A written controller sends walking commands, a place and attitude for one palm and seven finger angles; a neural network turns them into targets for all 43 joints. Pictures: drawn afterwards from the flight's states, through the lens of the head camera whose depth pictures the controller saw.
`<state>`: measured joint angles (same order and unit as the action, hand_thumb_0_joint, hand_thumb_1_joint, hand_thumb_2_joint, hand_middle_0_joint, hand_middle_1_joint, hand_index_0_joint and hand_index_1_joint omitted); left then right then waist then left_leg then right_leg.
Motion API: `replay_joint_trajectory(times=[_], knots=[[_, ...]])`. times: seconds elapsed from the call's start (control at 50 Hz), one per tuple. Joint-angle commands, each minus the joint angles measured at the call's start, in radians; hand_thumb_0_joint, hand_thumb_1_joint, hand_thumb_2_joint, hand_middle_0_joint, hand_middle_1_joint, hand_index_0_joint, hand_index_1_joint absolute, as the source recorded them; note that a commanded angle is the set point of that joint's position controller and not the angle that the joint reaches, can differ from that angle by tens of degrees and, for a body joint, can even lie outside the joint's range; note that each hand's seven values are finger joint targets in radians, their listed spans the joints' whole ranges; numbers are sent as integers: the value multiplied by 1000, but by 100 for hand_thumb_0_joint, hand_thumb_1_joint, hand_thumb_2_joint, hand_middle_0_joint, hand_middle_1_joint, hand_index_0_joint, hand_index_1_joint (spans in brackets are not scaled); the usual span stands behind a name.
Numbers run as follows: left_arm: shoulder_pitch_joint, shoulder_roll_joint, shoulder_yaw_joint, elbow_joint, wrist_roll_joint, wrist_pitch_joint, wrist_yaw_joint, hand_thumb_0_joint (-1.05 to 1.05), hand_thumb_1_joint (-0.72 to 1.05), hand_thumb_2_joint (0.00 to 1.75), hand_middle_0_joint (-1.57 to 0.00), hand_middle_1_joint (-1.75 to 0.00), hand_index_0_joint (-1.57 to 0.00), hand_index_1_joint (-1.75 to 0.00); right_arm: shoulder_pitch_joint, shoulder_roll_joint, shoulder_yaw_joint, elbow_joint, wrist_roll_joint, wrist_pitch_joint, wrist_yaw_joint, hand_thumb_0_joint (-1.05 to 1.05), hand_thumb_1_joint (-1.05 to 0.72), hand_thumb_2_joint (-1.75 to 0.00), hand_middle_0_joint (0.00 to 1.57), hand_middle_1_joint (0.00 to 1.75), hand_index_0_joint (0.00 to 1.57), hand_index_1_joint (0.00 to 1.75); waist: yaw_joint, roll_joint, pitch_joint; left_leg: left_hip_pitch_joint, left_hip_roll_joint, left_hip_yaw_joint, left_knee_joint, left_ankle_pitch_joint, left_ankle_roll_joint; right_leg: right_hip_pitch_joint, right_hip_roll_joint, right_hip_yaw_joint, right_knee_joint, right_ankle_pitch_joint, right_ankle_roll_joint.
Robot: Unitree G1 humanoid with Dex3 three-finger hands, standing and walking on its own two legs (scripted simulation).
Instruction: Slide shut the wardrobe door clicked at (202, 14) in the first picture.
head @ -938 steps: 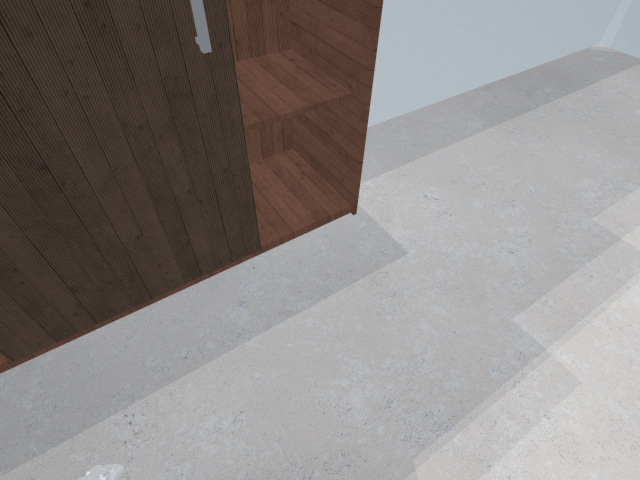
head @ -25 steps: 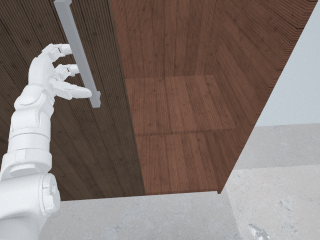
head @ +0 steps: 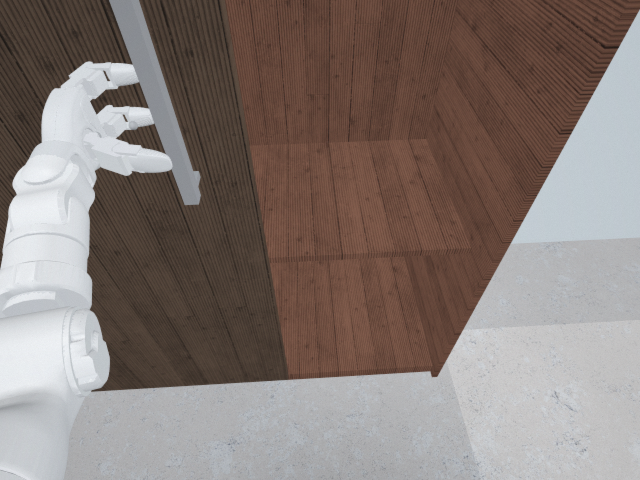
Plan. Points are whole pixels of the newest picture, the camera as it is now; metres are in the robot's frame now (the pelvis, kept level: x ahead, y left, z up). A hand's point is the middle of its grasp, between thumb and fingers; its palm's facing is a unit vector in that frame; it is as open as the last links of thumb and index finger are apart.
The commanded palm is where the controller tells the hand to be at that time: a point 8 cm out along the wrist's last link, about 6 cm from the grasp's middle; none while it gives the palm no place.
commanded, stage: slide the fingers in behind the handle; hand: left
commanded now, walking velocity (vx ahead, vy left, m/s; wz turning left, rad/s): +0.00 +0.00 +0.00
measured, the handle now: (167, 106) +0.50 +0.20 +0.23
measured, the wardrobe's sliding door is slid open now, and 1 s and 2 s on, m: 0.46 0.46 0.46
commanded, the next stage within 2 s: grip the handle and tug to test in 1.76 s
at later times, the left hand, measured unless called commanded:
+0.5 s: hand (144, 136) +0.44 +0.21 +0.23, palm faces +0.09 -1.00 -0.01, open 14.0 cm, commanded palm +0.41 +0.25 +0.22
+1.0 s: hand (152, 136) +0.43 +0.20 +0.23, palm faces +0.12 -0.99 -0.01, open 14.3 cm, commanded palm +0.41 +0.23 +0.22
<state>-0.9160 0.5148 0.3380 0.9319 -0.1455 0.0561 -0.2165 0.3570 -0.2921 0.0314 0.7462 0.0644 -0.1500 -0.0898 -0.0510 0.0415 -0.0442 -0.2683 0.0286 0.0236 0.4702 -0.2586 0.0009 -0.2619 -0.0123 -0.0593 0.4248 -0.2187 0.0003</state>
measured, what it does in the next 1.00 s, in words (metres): stands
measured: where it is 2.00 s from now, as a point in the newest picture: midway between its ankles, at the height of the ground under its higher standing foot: outside the picture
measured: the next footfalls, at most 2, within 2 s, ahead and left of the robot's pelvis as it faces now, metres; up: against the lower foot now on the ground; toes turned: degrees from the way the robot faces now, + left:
none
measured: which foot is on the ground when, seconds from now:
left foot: down 0.00-1.00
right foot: down 0.00-1.00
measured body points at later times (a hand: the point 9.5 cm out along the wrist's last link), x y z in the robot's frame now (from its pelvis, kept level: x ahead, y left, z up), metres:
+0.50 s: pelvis +0.00 +0.00 +0.00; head +0.00 -0.01 +0.45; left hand +0.43 +0.26 +0.23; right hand +0.11 -0.25 -0.10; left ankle -0.01 +0.12 -0.74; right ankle +0.00 -0.12 -0.74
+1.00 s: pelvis +0.01 +0.00 +0.00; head +0.00 -0.02 +0.45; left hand +0.42 +0.25 +0.23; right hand +0.13 -0.25 -0.11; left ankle -0.01 +0.12 -0.74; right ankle +0.00 -0.12 -0.74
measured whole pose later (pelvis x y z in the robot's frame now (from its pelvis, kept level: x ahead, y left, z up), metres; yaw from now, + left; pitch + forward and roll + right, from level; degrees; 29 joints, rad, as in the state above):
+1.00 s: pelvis +0.01 +0.00 +0.00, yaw +0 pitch +1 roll -1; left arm -0.77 0.39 0.29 0.65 -0.18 0.18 -0.12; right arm 0.27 -0.27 0.04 0.71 0.07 -0.13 -0.08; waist -0.02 0.05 -0.04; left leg -0.21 0.03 0.02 0.45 -0.26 0.00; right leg -0.20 -0.01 -0.06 0.42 -0.23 0.00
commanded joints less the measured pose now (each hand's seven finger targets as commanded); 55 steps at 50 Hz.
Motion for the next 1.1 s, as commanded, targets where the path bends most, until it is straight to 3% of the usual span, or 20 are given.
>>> replay_joint_trajectory(times=[0.0, 0.04, 0.06, 0.12, 0.18, 0.24, 0.26, 0.28, 0.34, 0.36, 0.46, 0.52, 0.58, 0.68, 0.72, 0.78, 0.8, 0.88, 0.98, 1.08], knots=[[-539, 203, 11, -200, -11, -65, -3, 0, -50, 30, -30, -120, -30, -120, -3, -136, -50, -110, 4, -52, -11, 0, -90, -90, 20, 30, 20, 30, -31, 25, -263, 142, -18, -26, -46, 210, 32, 34, 18, 25, -44, 210, -22], [-507, 226, 30, -203, -10, -68, -3, 0, -50, 30, -30, -120, -30, -120, -1, -140, -49, -113, 4, -50, -9, 0, -90, -90, 20, 30, 20, 30, -24, 7, -268, 133, -17, -27, -47, 213, 33, 51, 19, 23, -42, 213, -23], [-515, 200, 8, -223, -13, -71, -7, 0, -50, 30, -30, -120, -30, -120, -5, -138, -50, -118, 4, -52, -8, 0, -90, -90, 20, 30, 20, 30, -28, 3, -275, 143, -16, -27, -48, 218, 33, 49, 19, 22, -42, 219, -22], [-460, 214, 34, -280, -21, -71, -4, 0, -50, 30, -30, -120, -30, -120, -14, -137, -51, -131, 1, -52, -3, 0, -90, -90, 20, 30, 20, 30, -6, 23, -306, 159, -13, -29, -45, 256, 31, 82, 19, 18, -35, 244, -27], [-414, 225, 57, -282, -30, -50, -3, 0, -50, 30, -30, -120, -30, -120, -34, -134, -47, -141, 6, -50, -4, 0, -90, -90, 20, 30, 20, 30, 0, -17, -267, 137, -11, -27, -56, 228, 34, 72, 23, 18, -39, 223, -23], [-421, 205, 44, -373, -28, -48, 13, 0, -50, 30, -30, -120, -30, -120, -58, -128, -44, -159, 6, -54, -1, 0, -90, -90, 20, 30, 20, 30, 6, 32, -267, 154, -10, -26, -60, 229, 33, 73, 21, 20, -41, 215, -25], [-396, 241, 78, -395, -23, -46, 22, 0, -50, 30, -30, -120, -30, -120, -59, -127, -45, -163, 4, -54, -1, 0, -90, -90, 20, 30, 20, 30, 18, 26, -291, 160, -9, -31, -60, 250, 30, 90, 22, 17, -33, 228, -27], [-389, 203, 50, -412, -26, -39, 24, 0, -50, 30, -30, -120, -30, -120, -71, -121, -42, -168, 7, -53, -1, 0, -90, -90, 20, 30, 20, 30, 13, 30, -286, 170, -10, -24, -58, 262, 32, 87, 22, 19, -34, 242, -26], [-366, 235, 88, -467, -27, -27, 41, 0, -50, 30, -30, -120, -30, -120, -82, -121, -43, -174, 4, -49, 0, 0, -90, -90, 20, 30, 20, 30, 23, 17, -301, 175, -8, -25, -55, 301, 32, 116, 22, 17, -28, 280, -26], [-356, 192, 57, -471, -29, -14, 41, 0, -50, 30, -30, -120, -30, -120, -91, -116, -41, -178, 6, -49, 1, 0, -90, -90, 20, 30, 20, 30, 20, 18, -294, 176, -8, -22, -56, 300, 30, 110, 22, 16, -27, 281, -24], [-371, 155, 26, -526, -26, 15, 50, 0, -50, 30, -30, -120, -30, -120, -111, -109, -41, -181, 8, -44, 1, 0, -90, -90, 20, 30, 20, 30, 14, 50, -299, 207, -11, -21, -47, 324, 29, 102, 22, 17, -30, 300, -27], [-336, 138, 24, -499, -40, 38, 53, 0, -50, 30, -30, -120, -30, -120, -117, -109, -40, -175, 8, -36, -1, 0, -90, -90, 20, 30, 20, 30, 15, -3, -279, 187, -12, -18, -44, 312, 31, 110, 21, 14, -34, 301, -25], [-354, 116, 5, -496, -36, 54, 59, 0, -50, 30, -30, -120, -30, -120, -129, -105, -37, -177, 10, -32, -2, 0, -90, -90, 20, 30, 20, 30, 10, 4, -266, 189, -15, -17, -47, 310, 32, 97, 20, 15, -33, 307, -24], [-327, 115, 19, -564, -44, 52, 64, 0, -50, 30, -30, -120, -30, -120, -147, -99, -38, -194, 8, -26, 3, 0, -90, -90, 20, 30, 20, 30, 24, -6, -320, 210, -18, -15, -39, 362, 33, 143, 19, 17, -23, 365, -24], [-295, 122, 20, -544, -46, 57, 63, 0, -50, 30, -30, -120, -30, -120, -153, -101, -35, -189, 9, -16, 2, 0, -90, -90, 20, 30, 20, 30, 27, -11, -281, 188, -17, -10, -41, 341, 33, 145, 17, 16, -30, 349, -24], [-335, 123, 10, -529, -41, 61, 67, 0, -50, 30, -30, -120, -30, -120, -155, -101, -33, -184, 13, -15, -2, 0, -90, -90, 20, 30, 20, 30, 16, -19, -253, 178, -19, -14, -49, 298, 35, 119, 18, 18, -39, 313, -22], [-360, 89, -24, -537, -39, 62, 65, 0, -50, 30, -30, -120, -30, -120, -159, -97, -31, -186, 13, -16, -3, 0, -90, -90, 20, 30, 20, 30, 8, 24, -251, 189, -21, -13, -50, 291, 33, 103, 17, 20, -39, 300, -23], [-364, 68, -32, -558, -42, 61, 72, 0, -50, 30, -30, -120, -30, -120, -158, -96, -35, -186, 11, -21, -2, 0, -90, -90, 20, 30, 20, 30, 10, 4, -307, 215, -22, -17, -41, 319, 35, 124, 19, 18, -33, 325, -23], [-406, 24, -74, -495, -45, 59, 76, 0, -50, 30, -30, -120, -30, -120, -149, -96, -34, -162, 13, -26, -4, 0, -90, -90, 20, 30, 20, 30, -6, -3, -248, 194, -22, -23, -48, 260, 35, 83, 20, 17, -47, 262, -23], [-430, 59, -32, -460, -41, 47, 96, 0, -50, 30, -30, -120, -30, -120, -135, -97, -35, -150, 7, -33, -3, 0, -90, -90, 20, 30, 20, 30, 4, -18, -281, 185, -24, -23, -46, 264, 35, 100, 20, 20, -42, 267, -22]])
